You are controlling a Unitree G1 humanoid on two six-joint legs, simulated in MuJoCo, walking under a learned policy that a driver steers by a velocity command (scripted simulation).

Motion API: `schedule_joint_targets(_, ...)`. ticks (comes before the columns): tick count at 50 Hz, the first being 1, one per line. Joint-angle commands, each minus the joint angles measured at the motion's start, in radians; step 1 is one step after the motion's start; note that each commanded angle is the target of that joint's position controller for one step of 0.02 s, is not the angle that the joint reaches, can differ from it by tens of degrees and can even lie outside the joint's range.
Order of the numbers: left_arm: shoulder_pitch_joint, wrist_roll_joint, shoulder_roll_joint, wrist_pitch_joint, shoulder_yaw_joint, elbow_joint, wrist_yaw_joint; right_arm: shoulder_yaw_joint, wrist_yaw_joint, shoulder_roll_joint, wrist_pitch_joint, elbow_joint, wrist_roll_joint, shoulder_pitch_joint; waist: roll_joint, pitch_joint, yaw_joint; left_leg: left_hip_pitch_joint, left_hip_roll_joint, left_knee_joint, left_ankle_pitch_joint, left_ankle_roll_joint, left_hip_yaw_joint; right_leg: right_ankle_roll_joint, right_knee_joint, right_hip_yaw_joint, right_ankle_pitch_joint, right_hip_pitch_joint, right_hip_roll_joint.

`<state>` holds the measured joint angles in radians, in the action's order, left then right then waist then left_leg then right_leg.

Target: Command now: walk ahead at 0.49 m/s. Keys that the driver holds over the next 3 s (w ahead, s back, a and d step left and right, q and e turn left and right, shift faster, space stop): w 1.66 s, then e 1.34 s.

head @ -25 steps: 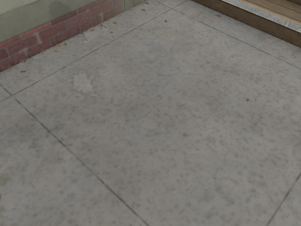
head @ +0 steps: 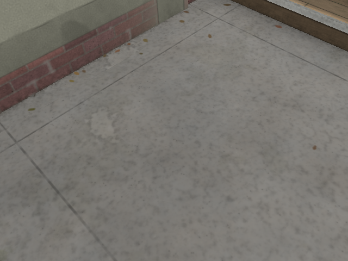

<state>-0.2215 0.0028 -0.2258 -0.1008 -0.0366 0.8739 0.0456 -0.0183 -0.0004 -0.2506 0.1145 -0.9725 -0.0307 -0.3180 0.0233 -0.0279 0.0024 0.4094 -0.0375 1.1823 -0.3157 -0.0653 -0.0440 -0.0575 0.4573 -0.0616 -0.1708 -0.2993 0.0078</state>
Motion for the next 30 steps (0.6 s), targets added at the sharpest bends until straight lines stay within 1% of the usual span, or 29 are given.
schedule_joint_targets(1,-0.043,-0.009,-0.071,-0.025,-0.012,-0.016,0.002,-0.028,-0.008,-0.056,-0.002,0.064,0.017,-0.025,-0.104,0.061,0.008,0.233,-0.111,-0.008,0.118,-0.012,-0.049,-0.147,-0.286,0.279,0.265,0.246,-0.240)
schedule_joint_targets(2,-0.071,-0.009,-0.073,-0.025,-0.012,0.003,-0.001,-0.030,-0.007,-0.041,-0.012,0.061,0.015,-0.034,-0.092,0.050,0.016,0.239,-0.109,-0.016,0.129,-0.004,-0.036,-0.150,-0.295,0.239,0.319,0.235,-0.227)
schedule_joint_targets(3,-0.090,-0.009,-0.085,-0.024,-0.015,0.016,-0.007,-0.034,-0.008,-0.039,-0.020,0.069,0.012,-0.017,-0.079,0.028,0.019,0.268,-0.109,-0.043,0.155,0.005,-0.027,-0.153,-0.309,0.210,0.344,0.226,-0.220)
schedule_joint_targets(5,-0.133,-0.008,-0.115,-0.018,-0.021,0.037,-0.022,-0.038,-0.009,-0.040,-0.026,0.110,0.022,0.071,-0.060,-0.018,0.002,0.339,-0.112,-0.146,0.238,0.029,-0.021,-0.164,-0.341,0.189,0.354,0.224,-0.226)
schedule_joint_targets(7,-0.155,-0.007,-0.120,-0.010,-0.021,0.047,-0.037,-0.040,-0.007,-0.040,-0.023,0.144,0.025,0.155,-0.062,-0.052,-0.013,0.355,-0.101,-0.294,0.339,0.046,-0.007,-0.158,-0.370,0.161,0.305,0.211,-0.209)
schedule_joint_targets(8,-0.166,-0.003,-0.118,-0.002,-0.017,0.059,-0.050,-0.041,0.004,-0.035,-0.022,0.164,0.022,0.201,-0.068,-0.062,-0.016,0.325,-0.087,-0.361,0.397,0.048,0.014,-0.138,-0.376,0.124,0.288,0.195,-0.190)
schedule_joint_targets(10,-0.198,0.001,-0.126,0.002,-0.016,0.070,-0.062,-0.036,0.018,-0.023,-0.018,0.184,0.018,0.274,-0.078,-0.083,-0.041,0.265,-0.062,-0.490,0.492,0.046,0.046,-0.123,-0.398,0.094,0.237,0.180,-0.175)
schedule_joint_targets(12,-0.232,0.006,-0.133,0.005,-0.018,0.090,-0.067,-0.034,0.028,-0.021,-0.017,0.201,0.013,0.325,-0.079,-0.102,-0.054,0.248,-0.048,-0.563,0.512,0.041,0.047,-0.123,-0.406,0.091,0.210,0.222,-0.192)
schedule_joint_targets(15,-0.260,0.014,-0.137,0.016,-0.025,0.116,-0.073,-0.034,0.044,-0.034,-0.012,0.233,0.008,0.384,-0.074,-0.127,-0.053,0.293,-0.047,-0.635,0.454,0.013,0.023,-0.119,-0.369,0.094,0.235,0.361,-0.245)
schedule_joint_targets(17,-0.254,0.014,-0.147,0.025,-0.033,0.119,-0.077,-0.039,0.055,-0.052,-0.005,0.240,0.009,0.379,-0.078,-0.108,-0.034,0.282,-0.036,-0.660,0.369,-0.012,0.027,-0.106,-0.306,0.095,0.332,0.442,-0.272)
schedule_joint_targets(18,-0.238,0.010,-0.157,0.030,-0.038,0.115,-0.078,-0.046,0.056,-0.069,-0.004,0.233,0.008,0.346,-0.093,-0.079,-0.011,0.226,-0.018,-0.664,0.320,-0.025,0.040,-0.096,-0.254,0.092,0.458,0.464,-0.274)
schedule_joint_targets(19,-0.222,0.006,-0.180,0.039,-0.044,0.110,-0.073,-0.056,0.057,-0.091,-0.007,0.225,0.015,0.300,-0.105,-0.039,0.015,0.154,0.014,-0.661,0.248,-0.040,0.074,-0.091,-0.167,0.084,0.634,0.476,-0.271)
schedule_joint_targets(20,-0.211,0.003,-0.179,0.049,-0.044,0.108,-0.070,-0.073,0.055,-0.122,-0.009,0.195,0.017,0.186,-0.112,0.040,0.073,-0.004,0.051,-0.675,0.235,-0.065,0.101,-0.079,-0.009,0.067,0.779,0.460,-0.246)
schedule_joint_targets(21,-0.205,-0.002,-0.159,0.054,-0.033,0.098,-0.068,-0.095,0.049,-0.169,-0.012,0.146,0.019,0.015,-0.089,0.157,0.146,-0.270,0.029,-0.662,0.270,-0.102,0.067,-0.052,0.230,0.040,0.736,0.337,-0.193)
schedule_joint_targets(22,-0.319,-0.010,-0.054,0.045,-0.001,0.081,-0.058,-0.117,0.043,-0.262,-0.011,0.118,0.044,-0.135,0.104,0.337,0.114,-0.687,-0.232,-0.667,0.201,-0.242,-0.327,0.004,0.633,0.013,0.314,-0.042,-0.059)
schedule_joint_targets(23,-0.347,0.006,-0.006,0.016,0.019,0.099,-0.050,-0.104,0.046,-0.218,-0.011,0.108,0.031,-0.146,0.238,0.432,0.097,-0.822,-0.365,-0.861,0.090,-0.326,-0.726,0.025,0.868,0.134,-0.378,-0.275,0.079)
schedule_joint_targets(24,-0.254,0.034,-0.112,-0.010,-0.008,0.076,-0.047,-0.080,0.046,-0.151,-0.006,0.113,0.022,-0.076,0.165,0.304,0.098,-0.708,-0.330,-0.891,0.073,-0.263,-0.638,-0.001,0.953,0.216,-0.361,-0.362,0.012)
schedule_joint_targets(25,-0.163,0.052,-0.148,-0.022,-0.016,0.048,-0.049,-0.068,0.043,-0.115,-0.005,0.132,0.025,0.017,0.098,0.189,0.070,-0.551,-0.294,-0.907,0.141,-0.219,-0.465,-0.013,0.929,0.183,-0.276,-0.363,-0.044)
schedule_joint_targets(26,-0.116,0.044,-0.141,-0.022,-0.020,0.043,-0.056,-0.059,0.046,-0.094,-0.002,0.138,0.029,0.087,0.015,0.107,0.035,-0.394,-0.251,-0.944,0.236,-0.192,-0.336,-0.010,0.851,0.157,-0.193,-0.324,-0.094)
schedule_joint_targets(27,-0.112,0.029,-0.136,-0.010,-0.030,0.047,-0.062,-0.050,0.047,-0.067,0.004,0.140,0.035,0.119,0.017,0.074,0.004,-0.307,-0.206,-0.977,0.270,-0.169,-0.252,-0.009,0.779,0.156,-0.141,-0.274,-0.131)
schedule_joint_targets(28,-0.136,0.022,-0.112,0.004,-0.030,0.056,-0.063,-0.047,0.049,-0.060,0.006,0.131,0.040,0.121,0.036,0.065,-0.015,-0.255,-0.184,-1.008,0.273,-0.166,-0.214,-0.005,0.746,0.154,-0.110,-0.224,-0.146)
schedule_joint_targets(29,-0.156,0.018,-0.089,0.016,-0.029,0.065,-0.064,-0.049,0.048,-0.064,0.008,0.120,0.040,0.102,0.035,0.058,-0.022,-0.230,-0.174,-1.031,0.294,-0.177,-0.190,0.001,0.723,0.144,-0.094,-0.206,-0.150)
schedule_joint_targets(30,-0.157,0.017,-0.079,0.025,-0.030,0.066,-0.065,-0.050,0.046,-0.073,0.010,0.107,0.038,0.083,0.031,0.043,-0.028,-0.211,-0.171,-1.050,0.311,-0.187,-0.166,0.009,0.697,0.136,-0.085,-0.212,-0.155)
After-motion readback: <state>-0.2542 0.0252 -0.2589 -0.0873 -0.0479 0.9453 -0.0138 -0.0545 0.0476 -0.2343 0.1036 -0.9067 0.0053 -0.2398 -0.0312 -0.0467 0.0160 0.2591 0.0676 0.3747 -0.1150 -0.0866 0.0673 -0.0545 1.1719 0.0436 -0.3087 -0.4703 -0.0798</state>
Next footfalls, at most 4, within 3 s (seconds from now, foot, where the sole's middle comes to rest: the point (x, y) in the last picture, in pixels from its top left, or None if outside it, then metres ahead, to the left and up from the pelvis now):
0.42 left None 0.44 0.13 -0.78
1.02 right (213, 198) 0.74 -0.10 -0.78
1.56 left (155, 145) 1.03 0.15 -0.78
2.10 right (198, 120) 1.18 -0.06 -0.78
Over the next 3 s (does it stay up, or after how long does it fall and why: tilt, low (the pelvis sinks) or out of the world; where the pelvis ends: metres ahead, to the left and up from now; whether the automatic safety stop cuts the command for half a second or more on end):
stays up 1.10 0.05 -0.01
